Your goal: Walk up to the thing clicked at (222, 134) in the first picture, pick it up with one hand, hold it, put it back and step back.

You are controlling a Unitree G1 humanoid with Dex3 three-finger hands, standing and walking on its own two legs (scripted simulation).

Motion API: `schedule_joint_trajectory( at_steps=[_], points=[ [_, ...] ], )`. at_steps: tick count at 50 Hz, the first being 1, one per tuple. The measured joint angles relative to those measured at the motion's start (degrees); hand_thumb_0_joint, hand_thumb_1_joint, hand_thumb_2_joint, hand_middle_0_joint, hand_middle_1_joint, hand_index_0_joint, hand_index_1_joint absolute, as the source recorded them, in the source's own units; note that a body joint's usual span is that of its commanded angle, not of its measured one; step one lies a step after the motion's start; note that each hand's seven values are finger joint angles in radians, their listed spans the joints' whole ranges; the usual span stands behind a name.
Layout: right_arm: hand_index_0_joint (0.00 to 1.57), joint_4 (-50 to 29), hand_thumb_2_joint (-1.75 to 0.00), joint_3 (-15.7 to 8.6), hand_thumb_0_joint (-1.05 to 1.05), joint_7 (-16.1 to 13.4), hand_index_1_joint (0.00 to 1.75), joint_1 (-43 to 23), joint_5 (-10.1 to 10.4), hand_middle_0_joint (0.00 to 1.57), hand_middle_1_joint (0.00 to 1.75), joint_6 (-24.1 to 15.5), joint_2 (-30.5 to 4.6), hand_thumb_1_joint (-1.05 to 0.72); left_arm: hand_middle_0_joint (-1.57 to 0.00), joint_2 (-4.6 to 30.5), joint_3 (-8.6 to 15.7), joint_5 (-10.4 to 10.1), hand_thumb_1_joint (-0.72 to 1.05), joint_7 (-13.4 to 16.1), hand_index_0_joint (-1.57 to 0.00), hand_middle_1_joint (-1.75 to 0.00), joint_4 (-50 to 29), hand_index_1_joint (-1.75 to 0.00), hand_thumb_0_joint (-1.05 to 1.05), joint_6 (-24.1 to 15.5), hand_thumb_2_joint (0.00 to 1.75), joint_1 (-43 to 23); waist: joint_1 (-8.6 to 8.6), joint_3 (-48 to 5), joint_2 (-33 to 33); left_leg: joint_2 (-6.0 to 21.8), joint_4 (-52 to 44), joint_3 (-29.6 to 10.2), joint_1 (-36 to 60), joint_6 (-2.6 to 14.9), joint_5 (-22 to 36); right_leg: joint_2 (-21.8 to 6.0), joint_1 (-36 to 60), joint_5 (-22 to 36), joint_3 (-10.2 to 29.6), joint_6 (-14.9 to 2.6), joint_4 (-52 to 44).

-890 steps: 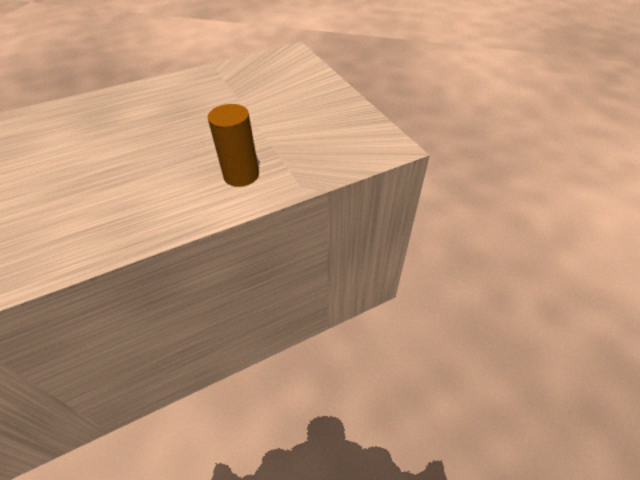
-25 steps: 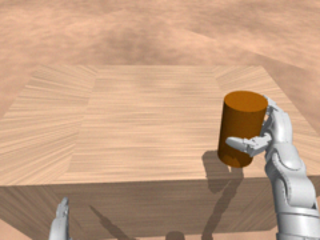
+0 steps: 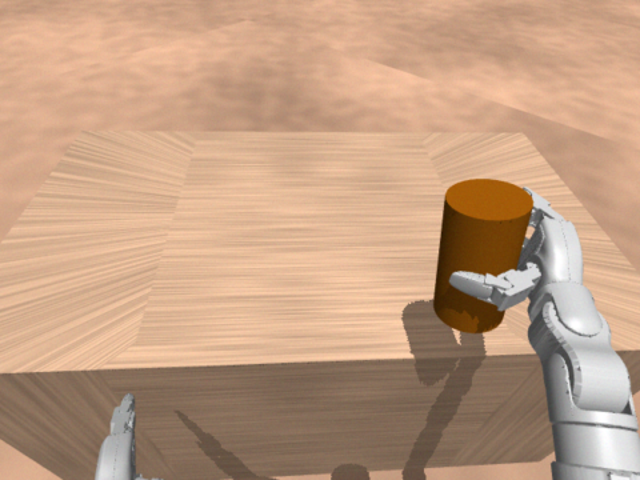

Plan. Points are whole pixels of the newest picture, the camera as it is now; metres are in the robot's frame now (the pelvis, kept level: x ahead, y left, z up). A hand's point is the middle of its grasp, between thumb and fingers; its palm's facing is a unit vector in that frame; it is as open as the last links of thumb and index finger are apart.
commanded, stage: crouch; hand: right
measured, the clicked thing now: (476, 258) +0.32 -0.16 +0.15
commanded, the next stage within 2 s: lower in 1.26 s
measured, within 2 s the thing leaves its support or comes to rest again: neither
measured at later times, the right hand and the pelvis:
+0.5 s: hand (469, 242) +0.41 -0.19 +0.09, palm faces +0.19 +0.98 -0.01, open 11.9 cm; pelvis -0.02 +0.00 -0.01, yaw +1 degrees
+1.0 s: hand (465, 235) +0.46 -0.21 +0.06, palm faces +0.20 +0.98 +0.00, open 11.9 cm; pelvis -0.01 -0.01 -0.03, yaw +2 degrees
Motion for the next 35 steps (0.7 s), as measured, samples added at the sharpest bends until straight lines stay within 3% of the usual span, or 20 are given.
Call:
schedule_joint_trajectory(
  at_steps=[5,11,22,35],
  points=[
    [0.63,3.1,-0.91,-0.4,0.01,-0.1,1.07,-2.1,0.0,0.69,1.13,-0.6,0.1,0.61,-0.05,-0.8,-1.2,0.0,-0.53,-0.1,-0.05,-0.04,0.7,-0.04,-0.01,0.1,0.05,-0.3,0.00,0.1,0.2,0.0,0.2,0.2,-0.3,-0.01,0.0,0.0,-0.5,0.0,0.2,0.00,0.4],
    [0.64,14.8,-0.90,-1.7,0.01,0.2,1.06,-7.9,-1.1,0.70,1.13,-3.4,-1.3,0.61,-0.05,-1.3,-1.0,0.4,-0.52,-0.5,-0.05,-0.04,0.5,-0.04,-0.01,-0.3,0.05,-0.7,0.82,0.3,0.8,0.2,1.1,0.1,-2.1,-0.02,0.1,0.2,-2.2,0.1,0.2,-0.02,1.1],
    [0.65,36.4,-0.90,-5.2,0.01,1.7,1.05,-18.3,-2.6,0.70,1.11,-16.3,-5.4,0.61,-0.05,0.1,-1.5,0.3,-0.53,-1.1,-0.05,-0.04,-2.7,-0.04,-0.01,-1.4,0.06,0.2,3.50,0.7,3.5,-0.4,3.7,-1.1,-8.8,0.15,0.4,-0.3,-8.7,-0.5,-0.9,0.13,4.6],
    [0.64,53.2,-0.90,-9.6,0.01,2.7,1.06,-27.1,-4.5,0.70,1.11,-28.4,-10.0,0.61,-0.05,-0.9,-4.1,0.7,-0.54,-1.7,-0.05,-0.04,-7.4,-0.05,-0.01,0.9,0.06,1.0,6.29,-0.4,3.8,-0.9,7.2,-1.4,-16.7,-0.01,-0.1,-0.7,-17.1,-2.2,-1.1,-0.07,9.7]
  ],
)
